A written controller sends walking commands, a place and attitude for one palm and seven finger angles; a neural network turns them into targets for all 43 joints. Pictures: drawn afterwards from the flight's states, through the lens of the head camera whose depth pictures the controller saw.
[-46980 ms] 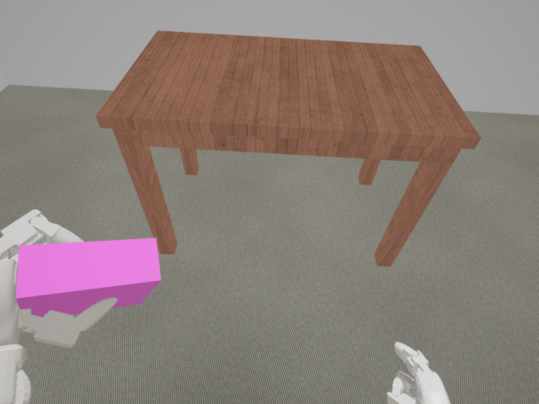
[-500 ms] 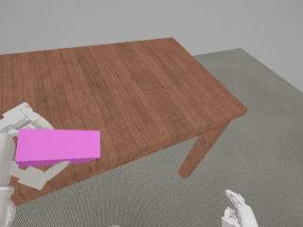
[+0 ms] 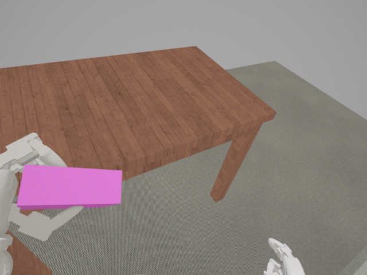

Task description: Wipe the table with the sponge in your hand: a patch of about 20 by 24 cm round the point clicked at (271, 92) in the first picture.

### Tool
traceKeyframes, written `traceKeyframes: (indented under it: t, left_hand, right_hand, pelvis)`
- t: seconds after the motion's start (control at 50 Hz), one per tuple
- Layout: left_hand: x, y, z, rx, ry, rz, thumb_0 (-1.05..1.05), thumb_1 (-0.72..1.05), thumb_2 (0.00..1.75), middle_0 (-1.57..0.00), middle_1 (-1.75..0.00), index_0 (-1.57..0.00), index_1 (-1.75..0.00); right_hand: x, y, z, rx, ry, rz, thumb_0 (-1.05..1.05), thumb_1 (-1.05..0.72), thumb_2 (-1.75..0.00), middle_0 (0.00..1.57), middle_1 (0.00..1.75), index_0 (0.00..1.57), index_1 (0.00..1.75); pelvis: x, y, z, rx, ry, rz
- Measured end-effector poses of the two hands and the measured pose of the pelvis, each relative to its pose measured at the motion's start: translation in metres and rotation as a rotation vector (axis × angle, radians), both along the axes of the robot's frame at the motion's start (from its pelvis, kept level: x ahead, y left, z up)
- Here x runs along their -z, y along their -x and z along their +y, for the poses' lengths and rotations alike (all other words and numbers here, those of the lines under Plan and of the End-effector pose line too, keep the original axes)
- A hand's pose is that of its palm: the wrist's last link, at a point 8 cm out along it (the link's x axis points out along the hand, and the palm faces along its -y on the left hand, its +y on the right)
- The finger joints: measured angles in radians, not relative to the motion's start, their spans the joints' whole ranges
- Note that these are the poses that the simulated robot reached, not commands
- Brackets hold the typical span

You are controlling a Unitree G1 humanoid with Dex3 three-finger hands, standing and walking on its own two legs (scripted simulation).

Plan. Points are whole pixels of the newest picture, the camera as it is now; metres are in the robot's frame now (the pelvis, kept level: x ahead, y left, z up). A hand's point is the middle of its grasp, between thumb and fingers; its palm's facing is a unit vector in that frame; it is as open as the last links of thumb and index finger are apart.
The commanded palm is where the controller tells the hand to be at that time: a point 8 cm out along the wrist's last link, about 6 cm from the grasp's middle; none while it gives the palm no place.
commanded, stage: stop stepping back and stand still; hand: left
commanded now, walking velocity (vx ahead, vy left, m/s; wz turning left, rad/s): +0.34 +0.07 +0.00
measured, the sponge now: (84, 190) +0.21 +0.19 +0.15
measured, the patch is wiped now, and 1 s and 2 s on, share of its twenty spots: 1.00 1.00 1.00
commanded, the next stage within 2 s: stand and wait in 1.64 s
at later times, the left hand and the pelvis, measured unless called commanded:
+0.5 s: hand out of the picture +0.09 +0.25 +0.17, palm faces +0.41 -0.85 -0.32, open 9.3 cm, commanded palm +0.03 +0.28 +0.19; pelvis -0.12 +0.00 -0.01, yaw +2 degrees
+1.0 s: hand out of the picture +0.05 +0.22 +0.16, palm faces +0.37 -0.88 -0.30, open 9.3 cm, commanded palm +0.01 +0.27 +0.19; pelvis -0.15 -0.02 +0.00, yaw +2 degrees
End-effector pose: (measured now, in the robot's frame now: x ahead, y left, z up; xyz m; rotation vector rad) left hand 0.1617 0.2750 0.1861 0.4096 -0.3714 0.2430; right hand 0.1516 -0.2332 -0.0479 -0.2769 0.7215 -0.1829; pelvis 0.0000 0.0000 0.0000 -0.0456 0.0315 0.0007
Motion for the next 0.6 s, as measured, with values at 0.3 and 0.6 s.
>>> traceKeyframes:
  t: [0.3,0.6]
  left_hand:
    - [0.007,0.087,0.02,-0.082,0.074,-0.013,-0.01,-0.46,1.09,-0.81,-1.42,-0.83,-1.41]
    - [0.021,0.132,0.004,-0.091,0.09,0.026,-0.01,-0.46,1.09,-0.81,-1.42,-0.83,-1.41]
  right_hand:
    - [0.007,0.1,0.027,-0.027,-0.065,-0.06,0.01,-0.91,-0.9,0.2,0.3,0.2,0.3]
    - [0.02,0.139,-0.002,-0.025,-0.021,-0.028,0.01,-0.9,-0.9,0.2,0.3,0.21,0.3]
  pelvis:
    - [0.003,0.079,0.013,-0.023,-0.034,-0.051]
    - [0.013,0.131,-0.002,-0.006,-0.006,-0.034]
